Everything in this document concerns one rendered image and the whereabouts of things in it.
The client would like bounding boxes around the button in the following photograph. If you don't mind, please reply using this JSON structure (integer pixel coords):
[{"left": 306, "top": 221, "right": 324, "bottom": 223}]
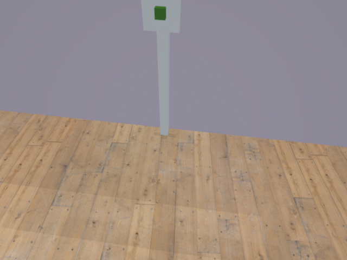
[{"left": 155, "top": 6, "right": 166, "bottom": 20}]

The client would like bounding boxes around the panel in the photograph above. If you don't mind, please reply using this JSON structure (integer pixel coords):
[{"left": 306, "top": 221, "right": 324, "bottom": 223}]
[{"left": 141, "top": 0, "right": 181, "bottom": 135}]

